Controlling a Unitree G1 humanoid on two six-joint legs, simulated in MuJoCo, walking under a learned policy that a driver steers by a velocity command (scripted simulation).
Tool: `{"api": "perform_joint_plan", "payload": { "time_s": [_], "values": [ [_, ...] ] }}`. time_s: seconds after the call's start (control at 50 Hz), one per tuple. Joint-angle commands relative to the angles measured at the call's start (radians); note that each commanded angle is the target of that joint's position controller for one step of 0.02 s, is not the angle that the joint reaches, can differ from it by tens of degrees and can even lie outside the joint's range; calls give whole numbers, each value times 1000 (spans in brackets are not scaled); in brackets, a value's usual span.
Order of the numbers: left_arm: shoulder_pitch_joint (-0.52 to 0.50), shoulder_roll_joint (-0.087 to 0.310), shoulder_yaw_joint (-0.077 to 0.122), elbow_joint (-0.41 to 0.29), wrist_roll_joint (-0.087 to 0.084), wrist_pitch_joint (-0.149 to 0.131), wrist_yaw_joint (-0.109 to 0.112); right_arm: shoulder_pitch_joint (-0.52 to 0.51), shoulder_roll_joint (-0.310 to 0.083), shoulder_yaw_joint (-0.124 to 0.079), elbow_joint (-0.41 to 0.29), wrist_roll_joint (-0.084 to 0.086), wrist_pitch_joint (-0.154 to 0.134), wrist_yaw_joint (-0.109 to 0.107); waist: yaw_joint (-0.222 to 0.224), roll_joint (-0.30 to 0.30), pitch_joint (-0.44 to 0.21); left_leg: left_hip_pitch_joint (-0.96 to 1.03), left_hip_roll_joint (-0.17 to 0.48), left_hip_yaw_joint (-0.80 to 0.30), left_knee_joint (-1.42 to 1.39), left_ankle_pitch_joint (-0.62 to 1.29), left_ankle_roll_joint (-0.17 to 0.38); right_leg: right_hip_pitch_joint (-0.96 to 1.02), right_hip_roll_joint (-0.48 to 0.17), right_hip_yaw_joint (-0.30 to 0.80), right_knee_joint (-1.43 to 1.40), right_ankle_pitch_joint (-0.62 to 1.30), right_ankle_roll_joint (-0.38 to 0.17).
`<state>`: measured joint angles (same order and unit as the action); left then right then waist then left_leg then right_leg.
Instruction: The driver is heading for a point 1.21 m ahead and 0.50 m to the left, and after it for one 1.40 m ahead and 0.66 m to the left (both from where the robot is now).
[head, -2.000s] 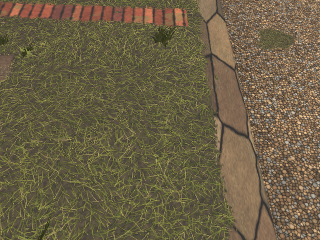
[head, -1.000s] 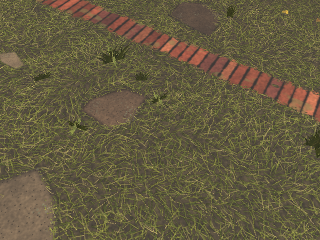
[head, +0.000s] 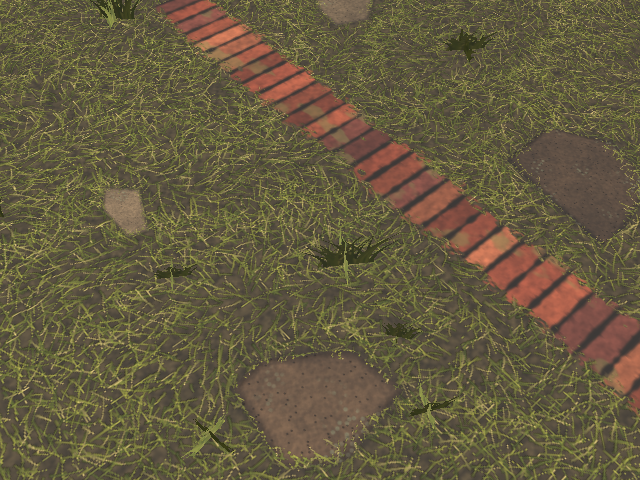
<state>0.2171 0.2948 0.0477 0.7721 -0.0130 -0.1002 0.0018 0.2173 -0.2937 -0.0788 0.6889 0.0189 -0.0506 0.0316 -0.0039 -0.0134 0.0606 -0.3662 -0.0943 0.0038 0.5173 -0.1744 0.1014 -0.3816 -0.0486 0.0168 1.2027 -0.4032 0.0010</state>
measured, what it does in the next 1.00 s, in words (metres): walks ahead, turning left: right foot, then left foot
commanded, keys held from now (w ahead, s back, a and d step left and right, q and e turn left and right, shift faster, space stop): w+q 1.00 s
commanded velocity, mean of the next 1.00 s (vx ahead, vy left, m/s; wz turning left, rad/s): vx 0.50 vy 0.00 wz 0.59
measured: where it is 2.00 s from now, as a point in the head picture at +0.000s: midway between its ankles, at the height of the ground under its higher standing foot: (151, 267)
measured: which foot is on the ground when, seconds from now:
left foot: down 0.00-0.36, up 0.38-0.84, down 0.86-1.00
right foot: up 0.00-0.32, down 0.34-0.86, up 0.88-1.00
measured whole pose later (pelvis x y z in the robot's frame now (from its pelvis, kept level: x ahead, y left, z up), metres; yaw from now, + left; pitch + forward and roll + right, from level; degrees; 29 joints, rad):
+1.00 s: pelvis +0.51 +0.12 +0.00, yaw +36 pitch +1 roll +0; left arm 0.21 0.31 0.05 0.76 -0.01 -0.10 -0.01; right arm 0.22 -0.30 -0.07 0.64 0.01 -0.04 0.03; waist 0.01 -0.02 0.07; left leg -0.36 -0.09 -0.01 0.51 -0.17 0.09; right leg -0.43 -0.07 0.03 1.18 -0.38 0.01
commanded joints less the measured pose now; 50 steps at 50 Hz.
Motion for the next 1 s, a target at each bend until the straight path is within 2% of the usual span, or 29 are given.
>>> {"api": "perform_joint_plan", "payload": {
  "time_s": [0.02, 0.08, 0.16, 0.2, 0.26, 0.3, 0.32, 0.34, 0.36, 0.38, 0.4, 0.42, 0.44, 0.46, 0.5, 0.54, 0.68, 0.76, 0.8, 0.82, 0.84, 0.86, 0.88, 0.9, 0.92, 0.94, 0.96, 0.98, 1.0],
  "values": [
    [-18, 128, 34, -96, 20, -20, -3, 11, -103, -26, -77, -11, -17, -15, 17, 44, -118, 279, 265, -396, -275, 215, 215, -259, -68, 70, -70, 88, 15],
    [-51, 87, 23, -109, 30, 5, -2, 28, -139, -34, -64, -6, -19, -33, 22, 38, -82, 155, 230, -306, -295, 315, 208, -237, -55, 31, -222, 165, 65],
    [-210, 44, 3, -147, 24, 2, -8, 81, -159, -39, -39, 1, -5, -49, -44, 78, -59, 83, 154, -237, -268, 198, 136, -145, 12, 11, -545, 439, 82],
    [-260, 58, 6, -163, 12, -4, -15, 121, -164, -41, -22, 3, -1, -49, -69, 89, -60, 96, 169, -278, -251, 134, 121, -103, 38, 19, -621, 493, 78],
    [-265, 98, 22, -171, 5, -15, -25, 142, -149, -38, -9, 10, 6, -53, -58, 110, -65, 193, 210, -373, -162, 75, 102, -92, 40, 62, -693, 433, 46],
    [-202, 119, 36, -158, 4, -24, -27, 122, -145, -39, -13, 6, 12, -55, -18, 140, -73, 221, 222, -419, -93, 104, 84, -22, 42, 56, -714, 348, 10],
    [-114, 135, 49, -135, 9, -28, -22, 109, -124, -31, -20, 2, 14, -54, 30, 137, -110, 205, 186, -404, -14, 152, 59, 102, 45, 37, -750, 350, -16],
    [15, 175, 63, -120, 27, -34, -15, 105, -70, -11, -34, -6, 11, -49, 89, 83, -225, 123, 131, -347, 201, 111, 23, 332, -62, 126, -728, 329, -72],
    [140, 253, 81, -103, 47, -27, -9, 204, -9, 6, -56, 4, 4, -52, 77, -147, -368, -182, -10, -207, 542, -203, -55, 683, -286, 498, -782, 165, -202],
    [167, 233, 80, -84, 22, -18, -19, 260, -60, 7, -63, 21, -4, -50, 60, -331, -394, -390, 17, -189, 741, -430, -75, 743, -395, 835, -884, -99, -275],
    [110, 143, 58, -103, 10, -12, -14, 196, -141, -13, -48, 25, 1, -49, 80, -191, -259, -448, 78, -203, 824, -341, -88, 634, -361, 728, -915, -213, -239],
    [64, 111, 47, -108, 13, -2, -8, 106, -160, -18, -61, 12, 8, -48, 84, -103, -158, -435, 113, -157, 822, -262, -91, 501, -317, 555, -919, -125, -198],
    [23, 99, 41, -103, 23, 4, -6, 59, -147, -20, -75, 0, 9, -47, 64, -62, -96, -403, 141, -144, 779, -206, -89, 381, -273, 441, -940, 0, -182],
    [2, 77, 33, -96, 28, 3, -5, 46, -131, -23, -79, -1, 12, -44, 42, -72, -62, -367, 171, -146, 734, -171, -86, 309, -237, 350, -962, 101, -171],
    [-7, 67, 32, -80, 23, -6, -5, 64, -85, -16, -79, 10, 25, -37, 22, -105, -49, -313, 193, -121, 679, -141, -86, 244, -205, 226, -1008, 206, -170],
    [4, 91, 41, -59, 17, -14, -6, 35, -62, -10, -96, 5, 33, -36, 21, -84, -36, -341, 204, -113, 616, -100, -97, 244, -213, 151, -1039, 295, -190],
    [41, 151, 57, -10, 12, 3, 3, -134, -29, 9, -133, 3, 18, -3, 75, -47, -8, -313, 194, -34, 256, 194, -98, 319, -194, -87, -1056, 454, -159],
    [88, 186, 68, 21, -7, 25, 2, -219, -35, 8, -173, 8, 18, 20, 90, -48, 26, -293, 172, 16, 135, 139, -61, 420, -230, -143, -1024, 533, -137],
    [83, 215, 76, 23, -18, 38, 6, -195, -65, -7, -181, 2, 22, 25, 53, -72, -7, -207, 121, 65, 108, 35, -23, 467, -236, -182, -919, 833, -118],
    [80, 231, 81, 22, -23, 45, 10, -137, -92, -22, -172, -2, 26, 24, 13, -90, -51, -117, 83, 93, 102, -15, 1, 475, -232, -202, -813, 1004, -108],
    [65, 232, 80, 19, -27, 53, 15, -1, -131, -46, -137, 0, 29, 19, -69, -77, -122, 68, 39, 112, 47, 13, 35, 431, -209, -233, -631, 1082, -86],
    [72, 202, 67, 11, -15, 52, 20, 183, -194, -81, -85, 4, 38, 3, -156, -31, -212, 368, 42, 46, 14, 49, 78, 246, -173, -243, -373, 939, -47],
    [137, 67, 22, -47, 35, 36, 10, 213, -315, -102, -75, 15, 38, -15, -77, 245, -281, 722, 311, -445, -11, -33, 227, -214, -23, -228, 4, 75, 16],
    [88, 84, 11, -74, 16, -3, -1, 222, -287, -83, -116, 11, 18, -9, -97, 225, -460, 809, 434, -857, -186, -214, 340, -373, 79, 21, 188, -206, 22],
    [-21, 159, 31, -102, -25, -26, -12, 198, -212, -60, -103, 0, 3, -3, -128, 135, -341, 743, 405, -723, -221, -179, 277, -471, 20, 73, 194, -113, 5],
    [-44, 147, 24, -112, -27, -39, -12, 155, -183, -50, -97, 1, -6, -3, -93, 98, -237, 601, 364, -593, -223, -111, 242, -455, -19, 64, 112, -27, -11],
    [-41, 142, 25, -98, -2, -42, -6, 82, -155, -40, -104, 1, -8, -5, -44, 36, -170, 454, 322, -498, -229, -13, 210, -391, -53, 64, 23, 30, -4],
    [-25, 153, 33, -90, 15, -34, -3, 30, -128, -29, -117, -7, -9, -8, -6, 51, -139, 347, 290, -434, -248, 83, 198, -318, -75, 70, -41, 70, 4],
    [-10, 153, 36, -87, 19, -22, -6, 3, -124, -25, -127, -15, -9, -12, 17, 69, -126, 277, 275, -413, -271, 129, 199, -269, -79, 69, -68, 92, 15]
  ]
}}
